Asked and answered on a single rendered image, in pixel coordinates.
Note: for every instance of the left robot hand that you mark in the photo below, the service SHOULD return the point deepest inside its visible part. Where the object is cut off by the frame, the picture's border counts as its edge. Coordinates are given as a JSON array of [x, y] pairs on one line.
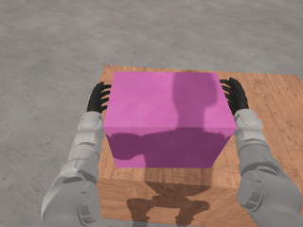
[[95, 101]]

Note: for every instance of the left robot upper arm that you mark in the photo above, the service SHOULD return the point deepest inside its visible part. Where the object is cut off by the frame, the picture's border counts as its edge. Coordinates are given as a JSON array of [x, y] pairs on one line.
[[73, 204]]

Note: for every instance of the left robot forearm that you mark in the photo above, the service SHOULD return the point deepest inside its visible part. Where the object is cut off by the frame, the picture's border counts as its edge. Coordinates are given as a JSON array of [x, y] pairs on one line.
[[84, 155]]

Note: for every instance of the right robot upper arm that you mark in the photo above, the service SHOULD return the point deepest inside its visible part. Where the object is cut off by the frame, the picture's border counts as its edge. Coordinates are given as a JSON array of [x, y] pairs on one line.
[[270, 200]]

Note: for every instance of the pedestal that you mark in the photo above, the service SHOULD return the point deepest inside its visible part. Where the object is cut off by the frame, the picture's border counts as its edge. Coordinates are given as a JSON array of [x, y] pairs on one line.
[[201, 196]]

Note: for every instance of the carton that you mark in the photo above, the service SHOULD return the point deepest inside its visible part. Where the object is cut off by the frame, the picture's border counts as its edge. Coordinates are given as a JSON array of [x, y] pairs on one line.
[[167, 119]]

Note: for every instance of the right robot hand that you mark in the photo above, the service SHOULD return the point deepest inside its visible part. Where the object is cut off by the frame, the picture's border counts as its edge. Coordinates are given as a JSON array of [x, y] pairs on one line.
[[236, 96]]

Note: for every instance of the right robot forearm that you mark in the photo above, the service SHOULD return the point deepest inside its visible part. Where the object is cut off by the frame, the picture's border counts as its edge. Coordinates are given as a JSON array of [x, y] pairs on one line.
[[252, 147]]

